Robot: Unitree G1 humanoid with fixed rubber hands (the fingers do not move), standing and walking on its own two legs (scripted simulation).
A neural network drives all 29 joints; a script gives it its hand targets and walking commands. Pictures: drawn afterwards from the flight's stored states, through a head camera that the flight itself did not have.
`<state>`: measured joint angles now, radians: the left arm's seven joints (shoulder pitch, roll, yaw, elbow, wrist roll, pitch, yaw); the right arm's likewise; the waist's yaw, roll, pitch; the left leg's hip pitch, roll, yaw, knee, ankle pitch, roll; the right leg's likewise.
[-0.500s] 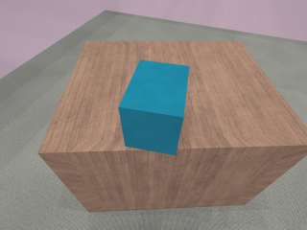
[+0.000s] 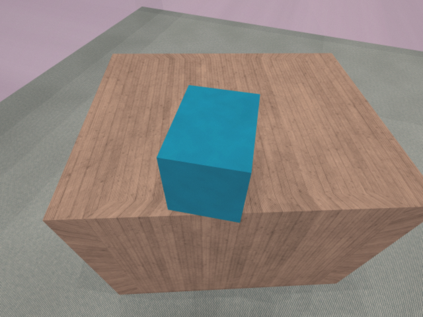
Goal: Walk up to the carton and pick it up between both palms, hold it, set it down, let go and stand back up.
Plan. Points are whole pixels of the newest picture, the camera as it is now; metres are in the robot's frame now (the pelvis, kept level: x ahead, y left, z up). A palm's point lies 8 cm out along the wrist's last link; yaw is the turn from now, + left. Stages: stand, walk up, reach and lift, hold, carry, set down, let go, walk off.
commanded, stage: stand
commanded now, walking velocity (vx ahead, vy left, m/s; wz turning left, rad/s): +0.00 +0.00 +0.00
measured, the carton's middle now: (213, 152) +0.46 +0.01 +0.02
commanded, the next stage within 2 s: none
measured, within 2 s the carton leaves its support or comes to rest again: neither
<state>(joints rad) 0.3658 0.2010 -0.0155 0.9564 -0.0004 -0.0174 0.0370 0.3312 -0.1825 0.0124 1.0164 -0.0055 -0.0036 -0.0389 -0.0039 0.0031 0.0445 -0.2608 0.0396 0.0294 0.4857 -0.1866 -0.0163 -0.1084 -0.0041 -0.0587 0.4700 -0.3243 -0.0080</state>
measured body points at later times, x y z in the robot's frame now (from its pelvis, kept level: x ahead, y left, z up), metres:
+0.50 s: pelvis +0.02 +0.00 +0.00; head +0.03 +0.00 +0.45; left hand +0.01 +0.24 -0.15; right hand +0.03 -0.23 -0.15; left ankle +0.05 +0.13 -0.74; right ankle -0.04 -0.11 -0.74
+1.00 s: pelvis +0.02 +0.00 +0.00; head +0.03 +0.00 +0.45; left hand +0.00 +0.24 -0.15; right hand +0.02 -0.22 -0.16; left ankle +0.05 +0.13 -0.74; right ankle -0.04 -0.11 -0.74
